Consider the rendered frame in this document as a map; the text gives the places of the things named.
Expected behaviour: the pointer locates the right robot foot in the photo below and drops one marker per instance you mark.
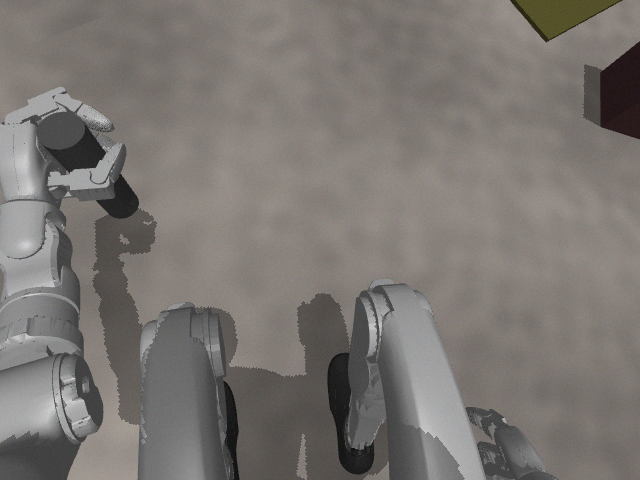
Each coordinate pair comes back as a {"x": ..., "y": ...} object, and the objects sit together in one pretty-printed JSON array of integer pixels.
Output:
[{"x": 353, "y": 460}]

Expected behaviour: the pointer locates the right robot hand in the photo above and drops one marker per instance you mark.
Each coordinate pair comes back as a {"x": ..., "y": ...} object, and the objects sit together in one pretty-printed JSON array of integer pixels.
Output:
[{"x": 513, "y": 455}]

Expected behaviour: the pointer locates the left robot hand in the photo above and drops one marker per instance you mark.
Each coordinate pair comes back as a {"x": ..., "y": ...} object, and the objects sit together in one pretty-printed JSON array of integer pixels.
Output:
[{"x": 29, "y": 171}]

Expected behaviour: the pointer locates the left robot foot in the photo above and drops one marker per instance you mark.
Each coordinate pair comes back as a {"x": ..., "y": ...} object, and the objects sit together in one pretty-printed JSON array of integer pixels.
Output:
[{"x": 232, "y": 432}]

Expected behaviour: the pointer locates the left robot arm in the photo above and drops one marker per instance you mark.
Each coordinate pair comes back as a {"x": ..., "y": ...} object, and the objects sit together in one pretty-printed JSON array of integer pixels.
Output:
[{"x": 48, "y": 400}]

